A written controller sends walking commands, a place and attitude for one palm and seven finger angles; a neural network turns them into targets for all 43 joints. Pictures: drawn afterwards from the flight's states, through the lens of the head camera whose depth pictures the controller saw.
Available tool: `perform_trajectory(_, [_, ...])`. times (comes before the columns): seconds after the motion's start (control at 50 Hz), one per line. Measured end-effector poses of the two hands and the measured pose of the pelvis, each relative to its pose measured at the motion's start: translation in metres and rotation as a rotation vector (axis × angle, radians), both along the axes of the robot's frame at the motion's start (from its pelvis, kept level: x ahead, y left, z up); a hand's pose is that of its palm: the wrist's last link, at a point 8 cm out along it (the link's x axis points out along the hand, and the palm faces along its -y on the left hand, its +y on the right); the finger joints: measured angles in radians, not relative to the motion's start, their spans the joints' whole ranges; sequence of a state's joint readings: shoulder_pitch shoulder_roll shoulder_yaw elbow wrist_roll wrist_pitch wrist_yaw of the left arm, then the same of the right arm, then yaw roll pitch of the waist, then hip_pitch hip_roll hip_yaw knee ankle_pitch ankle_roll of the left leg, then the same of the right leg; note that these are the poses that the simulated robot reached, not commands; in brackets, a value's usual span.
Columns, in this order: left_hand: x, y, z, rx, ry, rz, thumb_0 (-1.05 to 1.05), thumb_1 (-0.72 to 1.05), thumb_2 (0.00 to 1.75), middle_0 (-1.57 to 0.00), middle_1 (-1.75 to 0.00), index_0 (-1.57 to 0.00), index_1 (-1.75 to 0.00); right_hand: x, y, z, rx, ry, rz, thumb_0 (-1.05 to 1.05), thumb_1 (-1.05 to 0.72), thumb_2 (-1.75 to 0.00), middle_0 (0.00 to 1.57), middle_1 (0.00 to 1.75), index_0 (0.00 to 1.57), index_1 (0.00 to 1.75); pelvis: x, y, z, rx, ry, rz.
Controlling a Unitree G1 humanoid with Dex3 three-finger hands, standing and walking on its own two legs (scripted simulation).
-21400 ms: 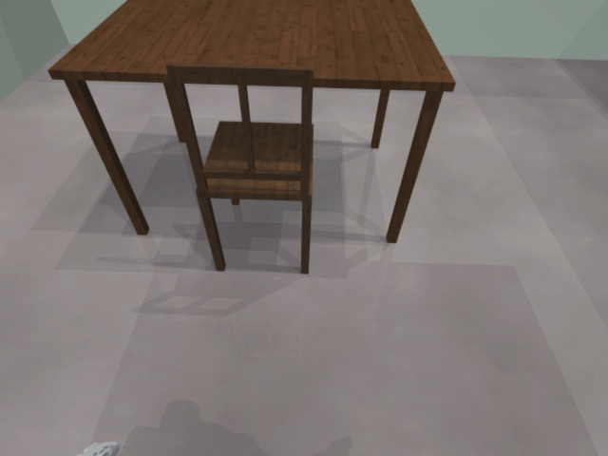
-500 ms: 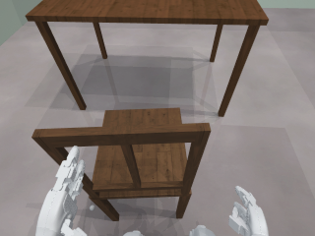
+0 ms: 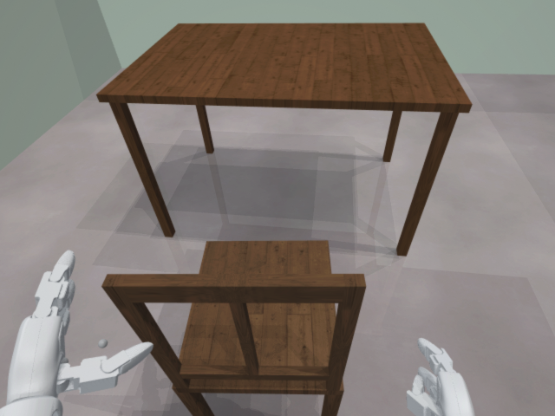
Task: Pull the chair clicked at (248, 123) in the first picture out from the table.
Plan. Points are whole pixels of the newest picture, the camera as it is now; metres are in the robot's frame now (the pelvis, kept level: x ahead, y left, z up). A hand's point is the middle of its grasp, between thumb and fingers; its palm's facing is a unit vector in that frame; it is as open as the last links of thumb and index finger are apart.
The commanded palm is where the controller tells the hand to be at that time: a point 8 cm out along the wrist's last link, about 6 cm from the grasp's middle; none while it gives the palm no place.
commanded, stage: draw the hand back to the body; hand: left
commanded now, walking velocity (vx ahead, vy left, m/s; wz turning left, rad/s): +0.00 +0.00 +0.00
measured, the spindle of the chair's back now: (246, 339) +0.28 +0.10 -0.09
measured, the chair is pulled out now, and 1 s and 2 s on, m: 0.58 0.58 0.58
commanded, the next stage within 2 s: step back with the hand held close in 0.68 s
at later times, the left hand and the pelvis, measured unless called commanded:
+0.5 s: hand (66, 293) +0.20 +0.25 +0.17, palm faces +0.47 -0.78 -0.42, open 7.8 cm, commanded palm +0.14 +0.29 +0.19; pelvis +0.00 -0.01 +0.01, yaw -1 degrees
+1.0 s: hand (59, 299) +0.19 +0.26 +0.17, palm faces +0.41 -0.78 -0.47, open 7.4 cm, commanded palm +0.13 +0.29 +0.19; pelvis -0.02 +0.00 +0.01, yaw -3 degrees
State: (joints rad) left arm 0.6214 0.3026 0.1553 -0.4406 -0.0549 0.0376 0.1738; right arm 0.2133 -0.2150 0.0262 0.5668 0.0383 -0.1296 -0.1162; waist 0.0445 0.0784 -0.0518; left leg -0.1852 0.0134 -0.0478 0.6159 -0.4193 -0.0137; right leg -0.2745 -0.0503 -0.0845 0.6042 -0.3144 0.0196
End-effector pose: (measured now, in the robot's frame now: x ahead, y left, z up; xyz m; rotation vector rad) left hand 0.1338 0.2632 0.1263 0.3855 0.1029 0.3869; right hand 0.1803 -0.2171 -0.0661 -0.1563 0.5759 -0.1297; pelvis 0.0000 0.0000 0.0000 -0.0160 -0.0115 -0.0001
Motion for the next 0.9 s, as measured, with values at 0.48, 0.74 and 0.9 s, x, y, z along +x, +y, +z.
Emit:
perform_trajectory(0.48, [0.018, 0.023, 0.064, 0.141, -0.197, 0.055, 0.01, 0.82, 0.87, -0.20, -0.28, -0.19, -0.29, -0.011, -0.022, -0.005, 0.018, 0.065, -0.020, 0.01, -0.91, -0.90, 0.20, 0.30, 0.20, 0.30, 0.000, -0.010, 0.012, 0.006, -0.046, -0.025])
perform_trajectory(0.74, [0.010, 0.021, 0.064, 0.140, -0.200, 0.043, 0.02, 0.88, 0.90, -0.21, -0.30, -0.21, -0.30, -0.019, -0.023, -0.003, 0.012, 0.053, -0.026, 0.02, -0.91, -0.90, 0.20, 0.30, 0.20, 0.30, -0.005, -0.009, 0.013, 0.006, -0.057, -0.028])
perform_trajectory(0.9, [0.013, 0.027, 0.069, 0.160, -0.234, 0.031, 0.02, 0.89, 0.90, -0.21, -0.30, -0.21, -0.30, -0.021, -0.018, 0.000, 0.013, 0.060, -0.010, 0.01, -0.91, -0.90, 0.20, 0.30, 0.20, 0.30, -0.014, -0.007, 0.013, 0.000, -0.042, -0.032])
